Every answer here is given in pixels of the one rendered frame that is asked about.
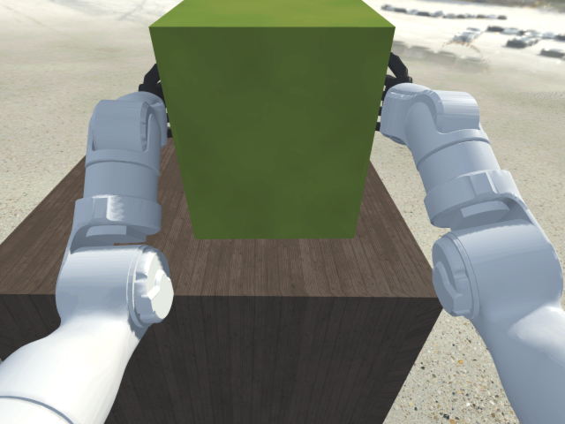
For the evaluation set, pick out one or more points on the robot right upper arm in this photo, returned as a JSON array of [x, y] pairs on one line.
[[504, 278]]

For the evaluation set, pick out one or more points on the carton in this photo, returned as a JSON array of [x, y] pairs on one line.
[[273, 106]]

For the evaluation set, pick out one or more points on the robot right hand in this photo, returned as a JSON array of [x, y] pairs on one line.
[[400, 71]]

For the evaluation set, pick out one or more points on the pedestal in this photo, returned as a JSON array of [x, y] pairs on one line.
[[260, 331]]

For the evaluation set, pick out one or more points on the robot left hand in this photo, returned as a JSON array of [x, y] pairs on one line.
[[149, 85]]

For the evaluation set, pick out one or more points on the right robot forearm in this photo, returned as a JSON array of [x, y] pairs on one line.
[[465, 186]]

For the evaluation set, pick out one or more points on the left robot forearm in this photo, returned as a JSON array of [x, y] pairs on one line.
[[119, 205]]

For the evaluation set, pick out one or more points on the robot left upper arm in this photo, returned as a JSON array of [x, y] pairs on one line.
[[107, 297]]

